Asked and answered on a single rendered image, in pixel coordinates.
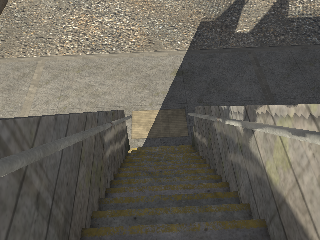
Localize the stairs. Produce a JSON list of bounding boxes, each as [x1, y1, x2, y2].
[[80, 145, 271, 240]]

